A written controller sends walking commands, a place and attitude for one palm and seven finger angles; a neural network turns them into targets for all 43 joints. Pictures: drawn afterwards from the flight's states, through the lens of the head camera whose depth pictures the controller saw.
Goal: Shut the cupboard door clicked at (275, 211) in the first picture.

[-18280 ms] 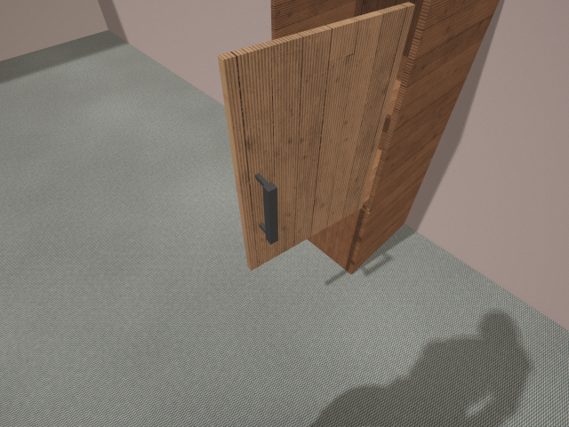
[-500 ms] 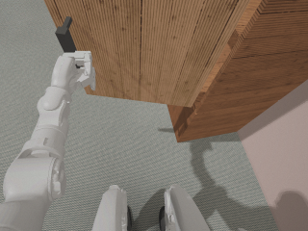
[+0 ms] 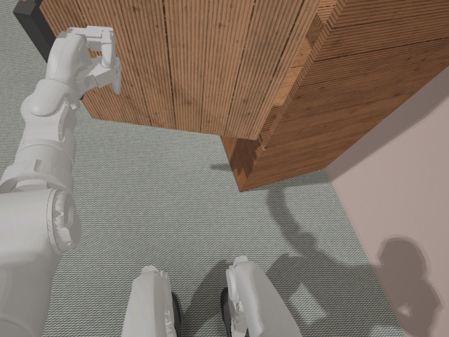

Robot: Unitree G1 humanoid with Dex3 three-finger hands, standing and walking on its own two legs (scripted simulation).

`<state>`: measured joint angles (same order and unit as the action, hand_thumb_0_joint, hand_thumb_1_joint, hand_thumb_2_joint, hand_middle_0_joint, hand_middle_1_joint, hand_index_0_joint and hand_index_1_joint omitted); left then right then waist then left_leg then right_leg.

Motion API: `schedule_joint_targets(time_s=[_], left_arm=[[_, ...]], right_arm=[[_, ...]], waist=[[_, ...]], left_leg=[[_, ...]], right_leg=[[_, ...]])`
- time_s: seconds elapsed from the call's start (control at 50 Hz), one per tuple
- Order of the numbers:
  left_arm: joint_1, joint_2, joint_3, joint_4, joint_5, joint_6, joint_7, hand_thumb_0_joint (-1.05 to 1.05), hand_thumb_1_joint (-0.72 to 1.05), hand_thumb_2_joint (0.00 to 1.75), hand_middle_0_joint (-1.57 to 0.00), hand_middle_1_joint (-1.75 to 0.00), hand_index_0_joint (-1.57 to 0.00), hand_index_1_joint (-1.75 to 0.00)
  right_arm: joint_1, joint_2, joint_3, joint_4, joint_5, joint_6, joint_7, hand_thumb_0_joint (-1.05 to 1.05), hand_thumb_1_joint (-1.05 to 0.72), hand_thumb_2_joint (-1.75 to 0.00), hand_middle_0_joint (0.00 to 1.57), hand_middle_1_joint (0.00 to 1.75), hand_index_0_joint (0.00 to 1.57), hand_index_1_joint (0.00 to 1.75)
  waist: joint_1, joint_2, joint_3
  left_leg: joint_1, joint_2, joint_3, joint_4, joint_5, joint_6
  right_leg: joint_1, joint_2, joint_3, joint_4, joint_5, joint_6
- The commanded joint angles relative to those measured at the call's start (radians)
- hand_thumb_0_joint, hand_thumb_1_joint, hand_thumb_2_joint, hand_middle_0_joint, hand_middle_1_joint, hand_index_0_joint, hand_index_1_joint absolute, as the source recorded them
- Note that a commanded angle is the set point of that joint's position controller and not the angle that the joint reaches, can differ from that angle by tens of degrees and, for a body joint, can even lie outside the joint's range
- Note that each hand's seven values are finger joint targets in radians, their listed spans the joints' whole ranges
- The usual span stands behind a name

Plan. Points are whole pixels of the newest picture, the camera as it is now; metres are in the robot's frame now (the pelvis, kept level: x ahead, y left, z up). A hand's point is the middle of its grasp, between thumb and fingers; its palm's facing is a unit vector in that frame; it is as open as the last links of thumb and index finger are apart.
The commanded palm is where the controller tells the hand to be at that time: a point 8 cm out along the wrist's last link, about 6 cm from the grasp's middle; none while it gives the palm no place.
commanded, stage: push the door shut along its arc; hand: left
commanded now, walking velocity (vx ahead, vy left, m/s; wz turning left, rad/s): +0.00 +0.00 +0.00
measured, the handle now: (60, 50) +0.59 +0.21 +0.06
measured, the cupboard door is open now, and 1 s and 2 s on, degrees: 67 54 54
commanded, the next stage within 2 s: pull the fist back off the door in 0.62 s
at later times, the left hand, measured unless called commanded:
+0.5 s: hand (126, 52) +0.57 +0.10 +0.08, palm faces -0.39 -0.92 -0.06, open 3.4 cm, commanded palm +0.60 +0.11 +0.07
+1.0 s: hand (143, 41) +0.61 +0.08 +0.06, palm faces +0.08 -0.99 -0.09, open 3.1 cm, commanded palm +0.58 +0.09 +0.07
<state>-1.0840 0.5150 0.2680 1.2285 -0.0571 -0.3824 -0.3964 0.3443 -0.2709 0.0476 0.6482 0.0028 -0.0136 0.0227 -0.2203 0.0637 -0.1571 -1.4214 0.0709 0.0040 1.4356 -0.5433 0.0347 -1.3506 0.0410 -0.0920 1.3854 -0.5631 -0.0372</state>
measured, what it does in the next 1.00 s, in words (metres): stands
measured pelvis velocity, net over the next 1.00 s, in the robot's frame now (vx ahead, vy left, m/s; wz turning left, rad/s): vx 0.00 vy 0.00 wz -0.02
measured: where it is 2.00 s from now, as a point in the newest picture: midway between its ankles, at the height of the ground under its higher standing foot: (204, 335)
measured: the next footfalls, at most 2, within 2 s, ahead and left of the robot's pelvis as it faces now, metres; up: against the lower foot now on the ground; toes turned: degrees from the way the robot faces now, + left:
none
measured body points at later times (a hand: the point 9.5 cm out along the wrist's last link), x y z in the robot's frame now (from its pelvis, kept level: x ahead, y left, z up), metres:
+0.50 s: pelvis +0.00 +0.00 -0.02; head +0.19 +0.03 +0.39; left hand +0.59 +0.15 +0.08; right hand -0.01 -0.27 -0.11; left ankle +0.05 +0.10 -0.58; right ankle +0.04 -0.10 -0.58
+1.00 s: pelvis +0.00 +0.00 -0.02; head +0.20 +0.02 +0.38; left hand +0.60 +0.13 +0.07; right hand -0.05 -0.23 -0.12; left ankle +0.05 +0.10 -0.58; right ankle +0.04 -0.10 -0.58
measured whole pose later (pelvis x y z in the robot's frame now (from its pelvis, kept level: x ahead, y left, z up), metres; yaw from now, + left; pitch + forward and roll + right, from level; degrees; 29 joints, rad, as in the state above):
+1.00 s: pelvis +0.00 +0.00 -0.02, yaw -1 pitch +36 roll -5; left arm -1.27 0.44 0.32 1.22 0.15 -0.33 0.18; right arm 0.44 -0.21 0.05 0.66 -0.12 -0.06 0.13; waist -0.29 0.09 -0.16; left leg -1.57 0.08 -0.01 1.49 -0.55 0.03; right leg -1.50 0.05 -0.10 1.44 -0.56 -0.04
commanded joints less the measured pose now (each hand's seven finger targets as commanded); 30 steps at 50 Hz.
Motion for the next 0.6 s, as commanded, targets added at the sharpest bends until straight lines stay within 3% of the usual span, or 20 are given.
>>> schedule_joint_targets(time_s=[0.0,0.06,0.16,0.2,0.28,0.38,0.46,0.58], left_arm=[[-0.562,0.232,0.048,-0.216,-0.024,-0.029,-0.018,0.00,0.90,0.90,-1.30,-1.50,-1.30,-1.50],[-0.563,0.263,0.062,-0.224,-0.023,-0.020,-0.038,0.00,0.90,0.90,-1.30,-1.50,-1.30,-1.50],[-0.622,0.235,0.022,-0.191,-0.014,0.016,-0.057,0.00,0.90,0.90,-1.30,-1.50,-1.30,-1.50],[-0.676,0.225,0.004,-0.208,-0.010,0.020,-0.060,0.00,0.90,0.90,-1.30,-1.50,-1.30,-1.50],[-0.714,0.197,-0.028,-0.182,-0.007,0.046,-0.069,0.00,0.90,0.90,-1.30,-1.50,-1.30,-1.50],[-0.778,0.150,-0.069,-0.218,-0.004,0.058,-0.075,0.00,0.90,0.90,-1.30,-1.50,-1.30,-1.50],[-0.816,0.148,-0.070,-0.182,-0.002,0.086,-0.075,0.00,0.90,0.90,-1.30,-1.50,-1.30,-1.50],[-0.877,0.151,-0.076,-0.145,0.019,0.105,-0.059,0.00,0.90,0.90,-1.30,-1.50,-1.30,-1.50]], right_arm=[[0.194,-0.194,-0.075,-0.039,0.001,-0.022,-0.027,0.00,-0.90,-0.90,0.20,0.30,0.20,0.30],[0.196,-0.195,-0.073,-0.036,-0.003,-0.029,-0.031,0.00,-0.90,-0.90,0.20,0.30,0.20,0.30],[0.205,-0.196,-0.072,-0.021,-0.003,-0.037,-0.038,0.00,-0.90,-0.90,0.20,0.30,0.20,0.30],[0.213,-0.196,-0.072,-0.015,-0.007,-0.045,-0.040,0.00,-0.90,-0.90,0.20,0.30,0.20,0.30],[0.216,-0.202,-0.071,0.002,-0.009,-0.054,-0.046,0.00,-0.90,-0.90,0.20,0.30,0.20,0.30],[0.224,-0.207,-0.076,0.022,-0.019,-0.074,-0.047,0.00,-0.90,-0.90,0.20,0.30,0.20,0.30],[0.233,-0.211,-0.072,0.033,-0.023,-0.083,-0.050,0.00,-0.90,-0.90,0.20,0.30,0.20,0.30],[0.241,-0.213,-0.063,0.045,-0.030,-0.099,-0.052,0.00,-0.90,-0.90,0.20,0.30,0.20,0.30]], waist=[[-0.052,0.115,-0.579],[-0.039,0.149,-0.632],[-0.077,0.129,-0.587],[-0.086,0.164,-0.601],[-0.107,0.165,-0.593],[-0.117,0.246,-0.643],[-0.139,0.212,-0.613],[-0.156,0.237,-0.579]], left_leg=[[0.466,-0.032,-0.100,-0.104,0.317,0.024],[0.481,-0.033,-0.098,-0.089,0.353,0.020],[0.452,-0.027,-0.096,-0.068,0.334,0.025],[0.480,-0.028,-0.102,-0.066,0.349,0.026],[0.484,-0.026,-0.105,-0.054,0.333,0.026],[0.595,-0.023,-0.128,-0.049,0.385,0.020],[0.566,-0.023,-0.130,-0.045,0.362,0.024],[0.547,-0.021,-0.138,-0.041,0.329,0.023]], right_leg=[[0.193,0.018,0.084,-0.189,0.253,-0.002],[0.208,0.019,0.088,-0.181,0.283,-0.003],[0.166,0.023,0.086,-0.185,0.271,0.002],[0.142,0.025,0.080,-0.177,0.273,-0.002],[0.103,0.028,0.071,-0.178,0.248,-0.002],[0.016,0.030,0.048,-0.160,0.253,-0.010],[0.007,0.034,0.040,-0.159,0.242,-0.008],[-0.049,0.035,0.027,-0.144,0.207,-0.011]])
